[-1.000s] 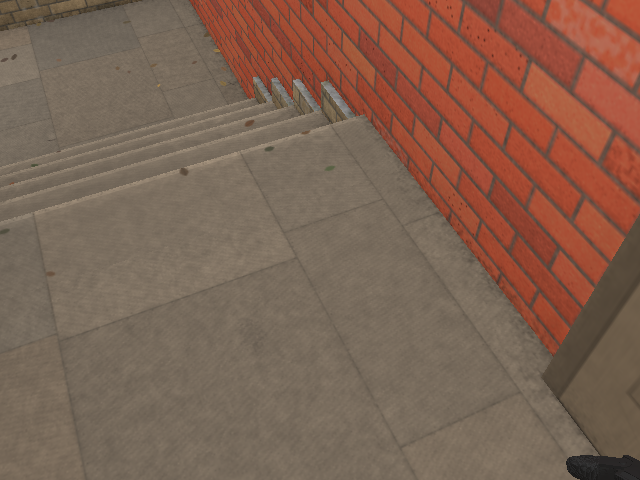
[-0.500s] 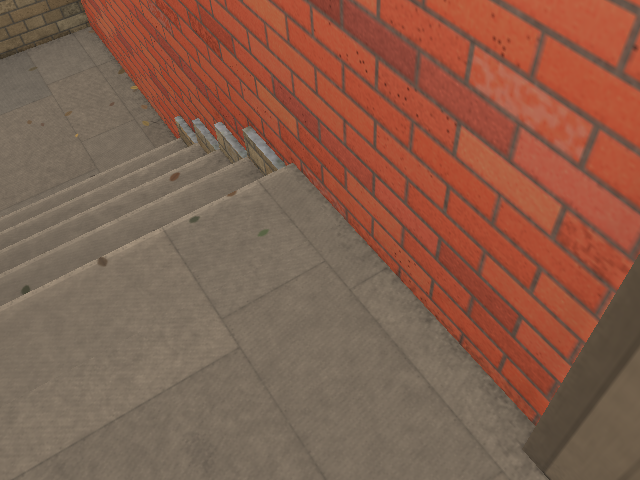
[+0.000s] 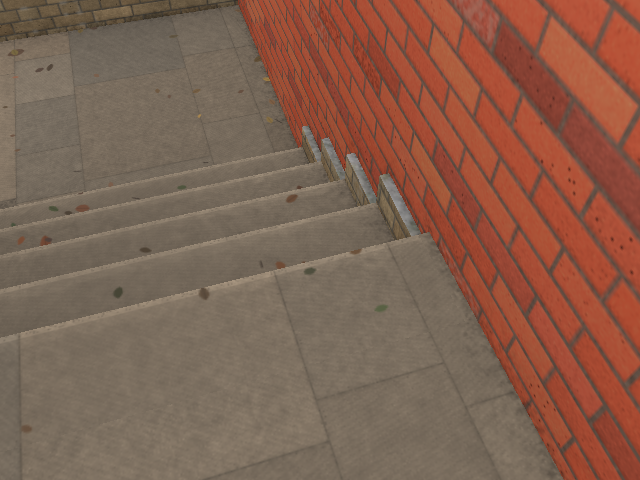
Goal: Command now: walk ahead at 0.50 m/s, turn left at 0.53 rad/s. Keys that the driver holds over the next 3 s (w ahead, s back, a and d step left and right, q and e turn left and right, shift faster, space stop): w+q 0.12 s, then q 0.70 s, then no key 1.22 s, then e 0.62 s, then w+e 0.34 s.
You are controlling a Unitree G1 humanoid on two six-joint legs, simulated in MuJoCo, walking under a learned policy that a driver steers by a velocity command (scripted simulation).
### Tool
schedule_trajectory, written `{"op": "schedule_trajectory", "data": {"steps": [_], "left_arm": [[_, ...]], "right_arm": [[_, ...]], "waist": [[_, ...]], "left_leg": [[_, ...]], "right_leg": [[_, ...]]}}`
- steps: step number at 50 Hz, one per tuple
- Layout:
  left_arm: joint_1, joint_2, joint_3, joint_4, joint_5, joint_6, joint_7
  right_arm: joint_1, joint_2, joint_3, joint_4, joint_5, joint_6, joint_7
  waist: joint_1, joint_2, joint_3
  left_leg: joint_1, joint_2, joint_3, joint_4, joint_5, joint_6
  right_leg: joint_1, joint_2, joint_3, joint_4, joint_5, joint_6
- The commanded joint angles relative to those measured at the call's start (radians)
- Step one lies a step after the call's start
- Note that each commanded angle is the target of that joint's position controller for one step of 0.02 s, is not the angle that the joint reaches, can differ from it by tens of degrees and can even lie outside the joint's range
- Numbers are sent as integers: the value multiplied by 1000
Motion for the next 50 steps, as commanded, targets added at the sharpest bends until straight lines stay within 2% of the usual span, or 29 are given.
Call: {"op": "schedule_trajectory", "data": {"steps": [1, 5, 8, 9, 13, 16, 17, 18, 19, 20, 21, 22, 23, 24, 26, 27, 31, 32, 35, 36, 37, 38, 39, 40, 41, 42, 43, 45, 50], "left_arm": [[31, 153, 39, -81, 13, -6, 11], [-25, 110, 28, -114, 28, 14, 4], [-143, 83, 15, -139, 23, 5, -7], [-180, 72, 17, -140, 17, 0, -11], [-245, 94, 27, -143, 3, -10, -21], [-156, 137, 50, -116, 15, -10, 2], [-79, 161, 59, -102, 31, -15, 10], [20, 210, 63, -96, 67, -10, 15], [77, 208, 57, -75, 95, 11, 11], [71, 179, 64, -76, 54, 32, 3], [13, 131, 52, -96, 41, 45, 7], [-54, 92, 39, -106, 49, 58, 10], [-125, 60, 28, -112, 31, 69, 9], [-151, 70, 27, -104, 30, 76, 10], [-157, 83, 43, -84, 20, 78, 16], [-144, 99, 52, -79, 16, 78, 23], [-162, 154, 81, -59, 5, 87, 36], [-167, 159, 85, -53, 12, 93, 33], [-169, 155, 88, -36, -1, 94, 24], [-183, 133, 80, -24, -16, 95, 17], [-147, 107, 76, -5, -15, 97, 14], [-103, 69, 67, 20, -10, 100, 7], [-89, 27, 50, -32, 41, 101, -11], [-180, 78, 68, -60, 39, 98, -4], [-213, 97, 79, -57, 3, 99, 6], [-178, 86, 80, -38, -6, 106, 16], [-147, 80, 81, -4, 2, 114, 26], [-111, 79, 83, 14, 11, 121, 28], [-131, 44, 67, 19, -1, 127, 20]], "right_arm": [[0, -132, -39, -77, -11, -17, -9], [25, -146, -45, -46, 6, -16, -34], [54, -161, -51, -21, 9, 7, -53], [92, -164, -56, 0, 21, 17, -59], [128, -146, -57, 31, 19, 51, -81], [68, -136, -58, 9, 21, 51, -83], [32, -127, -52, -17, 19, 48, -76], [24, -68, -35, -48, 2, 47, -75], [234, -22, -20, -17, 5, 38, -62], [274, -132, -37, -3, 15, 46, -60], [164, -173, -47, 5, 20, 63, -70], [85, -174, -47, -12, 19, 85, -82], [37, -170, -53, -27, 28, 112, -91], [50, -132, -45, -32, 30, 129, -91], [97, -60, -27, -34, 35, 132, -96], [65, -52, -20, -52, 33, 121, -94], [-6, -46, -9, -95, 21, 113, -78], [-3, -61, -13, -87, 21, 115, -72], [-2, -76, -26, -86, 20, 116, -56], [31, -61, -31, -63, 16, 121, -49], [54, -72, -39, -55, 14, 120, -55], [92, -100, -52, -48, 16, 122, -65], [80, -238, -80, -87, 6, 131, -78], [73, -225, -72, -116, -21, 111, -71], [39, -193, -61, -112, -35, 92, -67], [-18, -160, -55, -113, -19, 81, -70], [-48, -117, -41, -119, -4, 80, -74], [-65, -81, -23, -118, -10, 81, -84], [-37, -46, -4, -78, -19, 78, -93]], "waist": [[30, 61, -109], [27, 66, -63], [-15, 73, -49], [-36, 74, -67], [-60, 115, -80], [5, 138, -100], [50, 132, -170], [84, 10, -299], [20, -242, -427], [25, -201, -463], [54, -134, -309], [49, -72, -205], [26, -58, -135], [1, -87, -92], [-17, -174, -85], [-3, -161, -91], [2, -123, -153], [5, -112, -154], [-5, -127, -130], [-21, -117, -128], [-24, -80, -116], [-34, 37, -92], [19, 378, -95], [-56, 278, -165], [-39, 180, -123], [-3, 132, -101], [5, 106, -111], [27, 129, -135], [8, 115, -125]], "left_leg": [[234, 274, -403, -268, 251, 198], [162, 223, -321, -289, 348, 193], [185, 176, -277, -239, 467, 132], [202, 169, -270, -215, 509, 99], [303, 160, -355, -137, 471, 28], [301, 139, -409, -21, 525, 14], [297, 93, -368, 102, 535, -17], [141, 21, -291, 368, 199, -67], [-120, -124, -246, 634, -611, -120], [-171, -25, -237, 771, -571, -140], [-235, 28, -181, 803, -473, -154], [-252, 64, -121, 770, -396, -156], [-233, 97, -95, 726, -329, -158], [-170, 101, -60, 677, -289, -162], [-112, 111, -9, 570, -254, -168], [-111, 133, -10, 504, -231, -171], [-11, 176, 16, 323, -149, -146], [17, 172, 36, 307, -146, -144], [92, 164, 74, 181, -86, -110], [131, 142, 104, 82, -32, -87], [205, 119, 99, 24, -13, -53], [281, 150, 8, -94, 73, -3], [397, 407, -385, -152, 392, 132], [318, 480, -508, -231, 305, 259], [293, 435, -438, -243, 276, 227], [291, 390, -358, -226, 253, 172], [300, 362, -305, -208, 280, 139], [272, 322, -233, -204, 405, 135], [351, 313, -207, -204, 427, 151]], "right_leg": [[-192, -58, 60, -48, 72, 4], [-185, -23, 19, -247, 163, 42], [-160, 26, 7, -483, 287, 48], [-126, 50, 4, -561, 331, 44], [-74, 111, 28, -739, 409, 23], [77, 111, 34, -815, 429, -7], [211, 58, 40, -868, 572, -43], [485, -127, 186, -776, 916, -127], [749, -399, 482, -695, 1255, -333], [702, -479, 582, -725, 1008, -375], [587, -382, 456, -790, 748, -313], [453, -298, 330, -831, 611, -262], [333, -227, 254, -855, 520, -239], [219, -182, 182, -897, 482, -226], [172, -153, 98, -941, 515, -241], [187, -170, 93, -949, 535, -259], [206, -234, 55, -954, 494, -274], [201, -221, 23, -956, 427, -256], [182, -227, -19, -930, 279, -215], [185, -213, -56, -875, 251, -187], [135, -185, -76, -805, 201, -149], [59, -123, -149, -639, 120, -79], [-206, 29, -215, -287, -242, 34], [-267, 78, -36, -127, -268, 32], [-272, 52, 3, -69, -210, 15], [-280, 30, 14, -70, -126, 7], [-261, 18, 19, -62, -65, 16], [-170, 30, 11, -27, 30, 35], [-117, 27, 24, -195, 90, 70]]}}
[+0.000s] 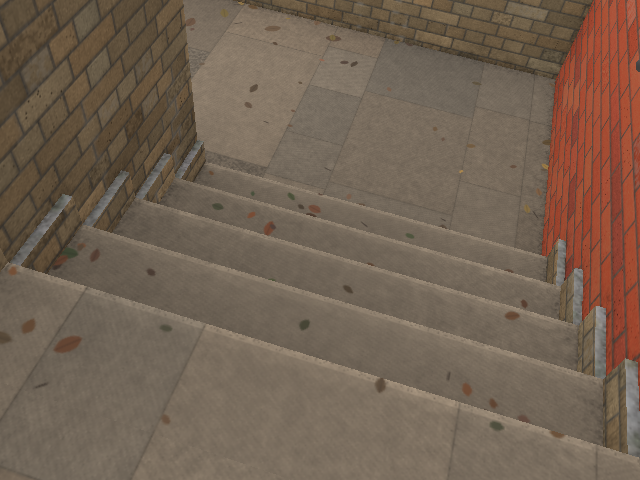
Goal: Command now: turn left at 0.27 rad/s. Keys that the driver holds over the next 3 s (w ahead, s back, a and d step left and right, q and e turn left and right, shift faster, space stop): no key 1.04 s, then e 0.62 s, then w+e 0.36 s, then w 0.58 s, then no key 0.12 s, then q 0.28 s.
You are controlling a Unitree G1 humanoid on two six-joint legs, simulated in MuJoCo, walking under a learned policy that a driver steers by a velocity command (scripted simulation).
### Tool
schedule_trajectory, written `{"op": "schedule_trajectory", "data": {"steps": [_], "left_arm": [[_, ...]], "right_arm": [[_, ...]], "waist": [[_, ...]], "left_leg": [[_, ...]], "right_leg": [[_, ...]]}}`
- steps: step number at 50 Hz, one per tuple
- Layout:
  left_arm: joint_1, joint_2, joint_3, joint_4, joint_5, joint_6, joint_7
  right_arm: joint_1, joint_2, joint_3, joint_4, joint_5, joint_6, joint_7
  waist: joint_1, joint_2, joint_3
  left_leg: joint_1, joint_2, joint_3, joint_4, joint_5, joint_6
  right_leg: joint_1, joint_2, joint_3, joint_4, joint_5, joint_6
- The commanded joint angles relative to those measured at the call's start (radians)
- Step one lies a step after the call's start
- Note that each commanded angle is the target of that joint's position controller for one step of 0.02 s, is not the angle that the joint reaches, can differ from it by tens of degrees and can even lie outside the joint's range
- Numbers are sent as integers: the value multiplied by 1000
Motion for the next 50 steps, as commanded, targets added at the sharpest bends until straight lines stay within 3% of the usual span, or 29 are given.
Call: {"op": "schedule_trajectory", "data": {"steps": [1, 5, 7, 9, 11, 12, 13, 14, 15, 19, 22, 23, 26, 33, 34, 50], "left_arm": [[1, 55, 6, -48, -2, -7, -4], [-15, 49, -5, -33, -2, -8, -14], [-9, 45, -8, -13, -14, -10, -12], [23, 27, -17, 16, -10, -17, -15], [81, 8, -31, 55, 13, -31, -27], [82, 61, -25, 65, 18, -35, -29], [49, 100, -15, 77, 6, -37, -31], [33, 58, -23, 82, 1, -41, -37], [32, 32, -32, 97, 4, -47, -40], [36, 29, -41, 138, 6, -66, -34], [49, 16, -49, 165, 5, -66, -27], [53, 30, -45, 172, 7, -60, -24], [57, 13, -52, 188, 7, -56, -17], [79, 1, -61, 230, 6, -56, -15], [81, -15, -67, 236, 4, -60, -16], [140, -26, -81, 296, 3, -62, -6]], "right_arm": [[-6, -128, -32, -39, -4, -14, -9], [-17, -132, -33, -10, -5, -13, 1], [-34, -113, -27, 4, -4, -14, 8], [-52, -96, -22, 17, 6, -17, 15], [-46, -72, -16, 45, 21, -26, 20], [-1, -73, -19, 55, 10, -33, 22], [44, -93, -29, 66, -1, -32, 25], [-5, -105, -30, 70, -8, -27, 22], [-51, -102, -31, 64, -1, -21, 16], [-51, -81, -32, 98, 4, -1, 3], [-43, -73, -34, 132, 7, -3, 3], [-43, -61, -33, 141, 15, -6, 3], [-37, -65, -35, 172, 15, -11, 1], [-23, -72, -35, 223, 18, -17, -3], [-19, -83, -37, 230, 10, -16, -2], [5, -68, -32, 297, 18, -15, 2]], "waist": [[-4, 156, -147], [-19, 159, -99], [-13, 160, -74], [5, 150, -83], [43, 88, -99], [2, 4, -108], [-43, -88, -110], [-10, -68, -106], [1, -43, -92], [2, -6, -79], [8, 21, -67], [9, 20, -69], [15, 42, -50], [18, 43, -45], [18, 50, -41], [14, 41, -50]], "left_leg": [[196, 249, -204, -92, 417, 163], [129, 240, -225, -97, 332, 166], [80, 230, -243, -96, 290, 162], [71, 213, -255, -82, 270, 146], [31, 170, -230, -62, 255, 82], [24, 113, -189, -26, 201, 39], [30, 64, -145, -49, 115, 15], [63, 43, -123, -47, 68, -2], [80, 38, -112, -42, 52, -5], [115, 47, -114, -54, 107, -5], [112, 46, -109, -64, 107, -9], [99, 48, -99, -66, 86, -5], [73, 46, -96, -77, 69, -8], [78, 52, -96, -78, 100, -3], [91, 50, -104, -77, 129, -7], [117, 57, -110, -85, 179, 10]], "right_leg": [[11, -34, 42, -110, 23, 19], [136, -40, 31, -268, -25, 18], [200, -39, 32, -350, -43, 15], [275, -34, 24, -467, 3, 9], [438, -52, 42, -697, 307, -14], [485, -100, 86, -682, 500, -36], [460, -104, 71, -643, 460, -78], [413, -92, 65, -668, 328, -96], [379, -85, 67, -696, 242, -93], [361, -70, 53, -729, 198, -73], [363, -62, 46, -735, 172, -71], [377, -58, 43, -735, 166, -66], [384, -53, 40, -735, 157, -68], [380, -43, 28, -735, 164, -63], [367, -43, 26, -735, 165, -66], [350, -37, 7, -736, 148, -47]]}}
Over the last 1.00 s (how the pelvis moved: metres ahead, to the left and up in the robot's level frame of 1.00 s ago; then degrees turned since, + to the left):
0.24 0.07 0.02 34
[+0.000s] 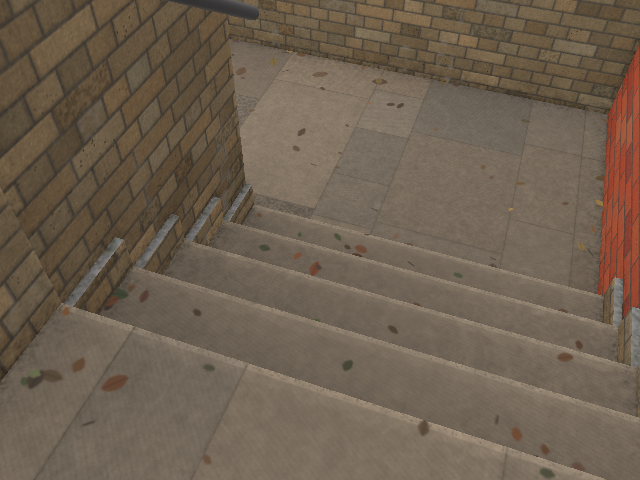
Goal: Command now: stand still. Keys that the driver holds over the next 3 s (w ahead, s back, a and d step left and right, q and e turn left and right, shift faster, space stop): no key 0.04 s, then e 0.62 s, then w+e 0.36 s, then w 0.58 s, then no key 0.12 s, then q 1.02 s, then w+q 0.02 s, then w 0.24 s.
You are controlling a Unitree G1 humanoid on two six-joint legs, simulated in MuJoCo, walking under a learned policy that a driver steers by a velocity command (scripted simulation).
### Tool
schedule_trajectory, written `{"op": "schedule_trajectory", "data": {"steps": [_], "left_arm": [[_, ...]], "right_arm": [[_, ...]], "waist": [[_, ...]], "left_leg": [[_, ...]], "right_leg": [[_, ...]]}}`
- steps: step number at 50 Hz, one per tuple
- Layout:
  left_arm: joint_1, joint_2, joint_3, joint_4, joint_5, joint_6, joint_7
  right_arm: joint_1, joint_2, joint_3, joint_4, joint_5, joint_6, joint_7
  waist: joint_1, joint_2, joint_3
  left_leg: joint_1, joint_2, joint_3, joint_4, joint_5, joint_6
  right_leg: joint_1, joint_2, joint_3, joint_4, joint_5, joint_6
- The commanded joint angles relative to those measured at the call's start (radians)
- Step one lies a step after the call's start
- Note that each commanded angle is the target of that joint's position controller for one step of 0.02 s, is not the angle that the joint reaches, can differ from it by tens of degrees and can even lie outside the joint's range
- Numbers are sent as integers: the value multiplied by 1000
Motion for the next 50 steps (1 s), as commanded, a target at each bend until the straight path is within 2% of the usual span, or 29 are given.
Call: {"op": "schedule_trajectory", "data": {"steps": [1, 7, 10, 11, 12, 14, 15, 18, 19, 21, 24, 25, 26, 27, 28, 29, 30, 31, 33, 35, 36, 37, 39, 40, 42, 45, 47, 49, 50], "left_arm": [[47, 91, 12, -12, 0, -6, 5], [-9, 116, 24, -87, -11, -5, 9], [-27, 112, 34, -133, -23, 1, 14], [-31, 110, 41, -141, -25, 6, 15], [-28, 121, 53, -145, -30, 12, 15], [21, 109, 63, -148, -31, 29, 16], [14, 108, 65, -156, -27, 33, 18], [-12, 105, 66, -191, -27, 37, 12], [-17, 96, 59, -207, -29, 34, 2], [-16, 112, 63, -221, -32, 32, -15], [69, 120, 74, -202, -25, 24, -29], [98, 144, 85, -195, -24, 22, -30], [91, 286, 115, -235, -17, 22, -18], [106, 308, 110, -270, 37, -3, -33], [60, 309, 117, -292, 44, -26, -41], [-5, 294, 119, -306, 17, -37, -32], [-45, 256, 112, -324, -7, -30, -22], [-51, 223, 102, -332, -22, -22, -12], [13, 205, 96, -329, -19, -16, 0], [72, 191, 92, -323, -19, -12, 14], [87, 200, 93, -322, -25, -13, 20], [97, 226, 98, -327, -13, -11, 24], [86, 238, 103, -336, -13, -19, 22], [107, 265, 116, -337, -17, -25, 16], [115, 272, 128, -343, -19, -27, 11], [99, 270, 135, -380, -23, -18, 7], [92, 271, 136, -383, -33, -19, -5], [66, 240, 124, -400, -28, -7, -5], [55, 225, 115, -413, -23, -1, -2]], "right_arm": [[5, -106, -20, -33, 1, -10, -2], [36, -170, -48, -42, 11, 3, -32], [99, -198, -67, -35, -2, 11, -49], [78, -188, -63, -56, -15, 5, -54], [52, -163, -51, -81, -29, -5, -58], [-49, -152, -41, -112, -5, -27, -59], [-65, -152, -39, -113, 3, -34, -59], [-40, -182, -46, -100, -8, -25, -53], [-36, -202, -53, -96, 5, -23, -59], [-33, -233, -65, -104, 6, -10, -59], [-69, -218, -65, -109, 35, 3, -58], [-16, -170, -58, -90, 31, 1, -52], [9, -110, -42, -120, -30, 5, -47], [-119, -126, -45, -159, -52, 1, -49], [-128, -156, -55, -168, -32, 4, -49], [-124, -175, -63, -151, -7, 5, -50], [-113, -194, -74, -125, -2, 4, -55], [-106, -200, -78, -115, -4, 2, -58], [-108, -178, -79, -110, -1, -9, -57], [-137, -171, -81, -116, 3, -11, -42], [-164, -159, -79, -122, 3, -18, -34], [-183, -165, -78, -140, 3, -28, -28], [-205, -177, -82, -161, 8, -40, -18], [-213, -158, -79, -167, 11, -51, -20], [-212, -165, -76, -172, 1, -85, -5], [-235, -154, -63, -187, 0, -117, 26], [-212, -153, -58, -197, 1, -135, 29], [-149, -185, -69, -185, 21, -145, 33], [-113, -181, -68, -179, 15, -149, 32]], "waist": [[-1, 1, -15], [-24, 32, -45], [-37, 108, -54], [-47, 155, -53], [-41, 131, -44], [26, 49, -13], [28, 41, -5], [4, 63, -49], [6, 72, -60], [-4, 81, -93], [50, 74, -71], [41, -29, -35], [-5, -341, -1], [56, -275, -74], [31, -161, -62], [3, -114, -36], [-5, -65, -29], [-10, -71, -37], [-8, -103, -72], [6, -80, -98], [16, -91, -87], [17, -122, -73], [12, -154, -45], [18, -172, -36], [15, -181, -32], [27, -145, -41], [17, -141, -48], [-15, -166, -42], [-43, -142, -34]], "left_leg": [[42, 107, -97, -73, 211, 12], [103, 135, -97, -34, 225, 41], [108, 293, -232, -102, 189, 144], [77, 387, -299, -135, 227, 216], [35, 451, -329, -156, 296, 271], [-27, 411, -219, -154, 250, 232], [-13, 377, -179, -155, 218, 204], [58, 348, -88, -126, 331, 200], [56, 346, -64, -112, 355, 187], [78, 354, -40, -74, 400, 177], [-1, 320, 27, 29, 286, 86], [-98, 255, 102, 181, 132, 8], [-362, 98, 206, 508, -350, -121], [-426, 30, 37, 707, -516, -117], [-455, 58, -24, 794, -454, -107], [-483, 95, -35, 762, -335, -91], [-490, 116, -38, 741, -249, -92], [-471, 122, -42, 713, -194, -98], [-453, 102, -41, 697, -122, -108], [-490, 101, -50, 575, -39, -108], [-510, 102, -55, 503, -11, -111], [-513, 95, -55, 456, -12, -122], [-488, 81, -53, 360, 1, -132], [-487, 78, -56, 331, 3, -133], [-473, 86, -67, 285, -9, -126], [-362, 58, -35, 200, -20, -122], [-245, 46, -27, 127, -13, -123], [-132, 56, -18, 55, 18, -112], [-46, 50, 3, -25, 54, -98]], "right_leg": [[-65, -9, -4, -53, 84, -8], [-182, 18, 14, 64, 128, -21], [-291, 56, -8, 291, -79, -14], [-334, 54, -7, 519, -314, -6], [-375, 33, 34, 749, -428, 1], [-388, -19, 86, 804, -352, -6], [-399, -25, 75, 749, -295, -5], [-353, -29, 19, 569, -227, 19], [-312, -26, -3, 494, -220, 21], [-254, -14, -43, 398, -160, 18], [-114, 30, -117, 140, 42, -31], [-46, 16, -39, 30, 158, -72], [23, -259, 384, -30, 547, -195], [-41, -375, 552, -94, 588, -365], [-57, -342, 514, -109, 471, -376], [-54, -277, 420, -114, 342, -317], [-40, -230, 364, -102, 281, -268], [-38, -199, 329, -99, 293, -245], [3, -174, 309, -96, 390, -250], [75, -157, 333, -130, 150, -247], [92, -150, 361, -163, -32, -248], [88, -150, 390, -197, -154, -253], [68, -141, 406, -218, -197, -264], [70, -146, 425, -232, -206, -268], [70, -150, 443, -219, -211, -280], [-1, -122, 431, -200, -195, -279], [-65, -117, 447, -184, -191, -271], [-112, -99, 462, -121, -197, -247], [-156, -75, 462, -77, -210, -229]]}}
Over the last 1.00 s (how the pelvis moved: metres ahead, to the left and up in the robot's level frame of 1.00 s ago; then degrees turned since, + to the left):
0.02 0.00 0.00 2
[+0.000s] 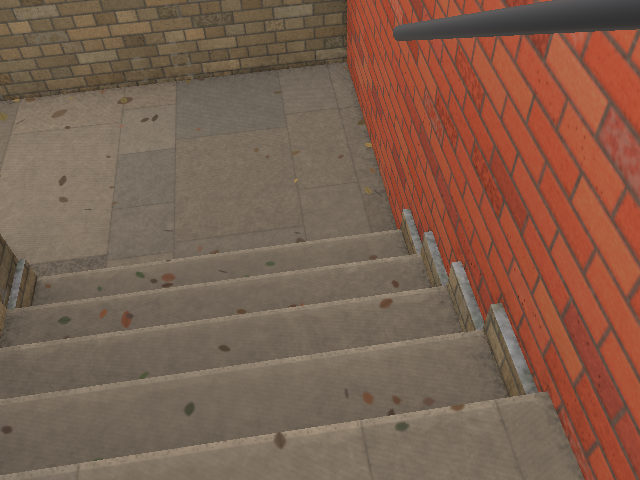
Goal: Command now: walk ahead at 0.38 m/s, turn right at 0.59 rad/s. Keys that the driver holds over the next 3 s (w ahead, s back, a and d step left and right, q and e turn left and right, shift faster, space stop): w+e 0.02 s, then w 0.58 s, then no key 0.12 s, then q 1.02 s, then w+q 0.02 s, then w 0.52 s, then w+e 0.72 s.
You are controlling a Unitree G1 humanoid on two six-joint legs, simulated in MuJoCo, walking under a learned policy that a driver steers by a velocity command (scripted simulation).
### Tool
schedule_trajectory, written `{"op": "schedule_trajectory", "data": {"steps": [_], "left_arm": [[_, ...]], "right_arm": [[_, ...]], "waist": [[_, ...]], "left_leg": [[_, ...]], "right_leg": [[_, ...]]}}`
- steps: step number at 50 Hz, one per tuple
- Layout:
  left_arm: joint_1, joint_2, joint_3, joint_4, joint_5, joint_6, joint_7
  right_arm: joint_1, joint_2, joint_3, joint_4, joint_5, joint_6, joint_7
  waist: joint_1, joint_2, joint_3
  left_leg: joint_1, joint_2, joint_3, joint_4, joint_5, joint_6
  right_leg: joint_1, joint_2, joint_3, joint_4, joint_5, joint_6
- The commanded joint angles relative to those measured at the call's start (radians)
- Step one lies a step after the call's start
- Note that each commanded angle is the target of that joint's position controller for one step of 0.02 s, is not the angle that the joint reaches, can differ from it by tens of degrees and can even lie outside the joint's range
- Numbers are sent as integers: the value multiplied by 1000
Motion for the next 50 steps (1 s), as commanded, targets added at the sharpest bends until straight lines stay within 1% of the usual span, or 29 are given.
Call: {"op": "schedule_trajectory", "data": {"steps": [1, 2, 3, 4, 5, 6, 9, 15, 18, 21, 22, 23, 24, 25, 26, 28, 29, 30, 31, 33, 36, 39, 40, 41, 42, 43, 45, 48, 50], "left_arm": [[-62, 98, 11, -90, 6, 0, 3], [-47, 31, -13, -95, 15, -2, -1], [-14, -30, -33, -113, 25, -12, -3], [52, 30, -23, -134, -18, -28, -3], [8, 116, -6, -103, -24, -28, 5], [-39, 141, 1, -91, -14, -27, 4], [-93, 110, -4, -97, 9, -37, -7], [-263, 17, -56, -168, 36, -58, -30], [-300, 58, -52, -196, 3, -59, -45], [-187, 122, -22, -172, 16, -65, -55], [-51, 163, 2, -129, 15, -73, -51], [101, 236, 23, -112, 36, -70, -36], [211, 318, 39, -61, 77, -70, -39], [232, 221, 22, -48, 49, -77, -52], [156, 178, 8, -50, 27, -80, -60], [-7, 144, -8, -77, 44, -90, -56], [-111, 82, -33, -58, 32, -73, -32], [-125, 53, -48, -66, 52, -68, -25], [-134, 47, -54, -66, 67, -70, -27], [-160, 77, -55, -58, 68, -63, -43], [-120, 100, -56, -3, 56, -40, -43], [-144, 83, -70, 28, 51, -19, -27], [-97, 75, -72, 54, 49, -14, -19], [-67, 109, -60, 65, 45, -24, -7], [-44, 176, -40, 34, 68, -39, -1], [-33, 191, -33, 30, 63, -38, 2], [-34, 177, -15, 44, 26, -20, 21], [-45, 117, -17, 16, 37, -4, 38], [-152, 81, -26, -50, 51, 3, 36]], "right_arm": [[72, -107, -30, -42, 2, -32, -1], [206, -147, -40, -18, -9, -34, -6], [298, -201, -40, -17, -29, -29, -9], [281, -267, -57, 6, -37, -36, 15], [216, -155, -35, -14, -13, -33, 24], [197, -100, -19, -22, -8, -28, 25], [176, -80, 3, -26, -35, -14, 15], [213, -149, 2, -31, -19, 8, 8], [290, -162, 3, -21, -1, 13, 29], [270, -204, -5, -30, -5, 30, 24], [258, -188, 0, -40, -19, 36, 17], [249, -142, 21, -68, -46, 29, 11], [403, 7, 54, -68, -24, 22, 9], [389, -77, 41, -53, 20, 9, 11], [322, -112, 34, -67, 26, 24, 5], [241, -127, 28, -97, -22, 53, -17], [156, -91, 40, -152, -62, 52, -12], [217, -81, 43, -132, -49, 55, -3], [263, -57, 49, -102, -39, 67, -5], [300, -16, 59, -69, -48, 112, -22], [251, -8, 61, -65, -46, 156, -32], [205, -39, 46, -70, -50, 168, -20], [174, -47, 44, -90, -63, 170, -21], [96, -98, 31, -141, -71, 166, -28], [48, -181, 14, -148, -41, 179, -46], [17, -175, 10, -166, -31, 184, -47], [82, -115, 9, -194, -34, 147, -31], [111, -103, 1, -234, -34, 135, -22], [228, -149, -15, -248, -30, 148, -23]], "waist": [[-98, -130, -5], [-142, -34, -84], [-126, 147, -124], [-67, 272, -39], [-71, 163, 57], [-85, 114, 104], [-67, 115, 103], [-127, 72, 65], [-151, 87, 63], [-55, 79, 31], [14, 47, -60], [81, -16, -190], [10, -272, -371], [49, -174, -356], [45, -146, -194], [-10, 7, -74], [-84, -135, -15], [-106, -155, -43], [-119, -103, -61], [-133, -72, -93], [-114, -152, -123], [-124, -159, -61], [-111, -140, -30], [-80, -70, 13], [3, 60, 16], [0, 84, 31], [-36, 18, 78], [-32, 133, 8], [-98, 191, -65]], "left_leg": [[271, 18, 29, -131, 49, 32], [458, 163, -115, -138, -39, 86], [562, 349, -419, -179, -98, 181], [477, 468, -724, -286, -345, 309], [440, 416, -625, -303, -484, 307], [394, 343, -475, -298, -431, 264], [274, 239, -255, -336, -135, 245], [214, 164, -16, -317, 318, 246], [283, 216, -58, -305, 344, 266], [358, 228, -54, -153, 615, 240], [333, 179, -4, 17, 653, 206], [176, 123, 11, 286, 504, 150], [-118, -98, 10, 712, -300, 67], [-235, -104, -154, 837, -459, 61], [-346, -55, -139, 874, -410, 66], [-289, 19, -119, 779, -229, 59], [-191, 55, -79, 702, -258, 45], [-146, 52, -48, 640, -241, 28], [-80, 49, -31, 552, -203, 7], [58, 49, -6, 328, -67, -22], [181, 39, 16, 174, 70, -28], [260, 45, 21, 29, 136, 12], [273, 45, 17, -12, 168, 25], [226, 77, -43, -31, 322, 55], [136, 76, -62, 23, 294, 106], [58, 65, -89, 20, 91, 133], [-83, 58, -116, -26, -75, 135], [-88, 61, -189, -35, 74, 181], [133, 126, -395, -107, 244, 272]], "right_leg": [[-195, -143, 217, 16, -227, -105], [-318, -78, 114, 261, -345, -55], [-489, 31, -46, 598, -433, 4], [-662, -13, -63, 765, -366, 6], [-737, -83, -70, 869, -265, 15], [-743, -104, -92, 887, -171, 19], [-645, -169, -147, 809, -16, 38], [-421, -150, -287, 340, 142, 72], [-360, -119, -303, 238, 137, 62], [-216, -69, -311, 113, 142, 4], [-43, -58, -320, 79, 159, -21], [222, -214, -162, 126, 341, -93], [468, -498, 374, 20, 329, -302], [459, -518, 462, -60, 229, -327], [384, -493, 308, -43, 257, -278], [147, -419, 98, -41, 493, -206], [29, -336, -65, -27, 902, -181], [-6, -313, -112, -37, 973, -183], [-47, -308, -147, -34, 1034, -185], [-117, -287, -206, -40, 1024, -170], [-142, -268, -229, -44, 788, -133], [-228, -254, -233, -61, 262, -68], [-248, -211, -246, -56, 49, -25], [-249, -168, -258, -21, -148, 24], [-211, -178, -201, -26, -250, 31], [-206, -166, -220, -13, -281, 40], [-141, -180, -254, 33, -221, 20], [-93, -148, -318, 159, -93, 44], [-252, -37, -369, 391, -189, 99]]}}
Over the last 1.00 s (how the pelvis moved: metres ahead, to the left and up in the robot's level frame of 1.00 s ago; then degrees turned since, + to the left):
0.05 -0.06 0.01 -29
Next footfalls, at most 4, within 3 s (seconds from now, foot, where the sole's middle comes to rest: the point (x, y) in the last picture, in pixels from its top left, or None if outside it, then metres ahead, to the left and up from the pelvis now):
0.04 left None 0.09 0.13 -0.78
0.44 right None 0.34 -0.12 -0.78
0.82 left None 0.43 0.14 -0.78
1.28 right None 0.41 -0.08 -0.78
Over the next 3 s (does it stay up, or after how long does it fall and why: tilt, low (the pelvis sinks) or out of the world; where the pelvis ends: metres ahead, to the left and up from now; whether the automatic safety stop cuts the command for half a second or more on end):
stays up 0.72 0.30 -0.20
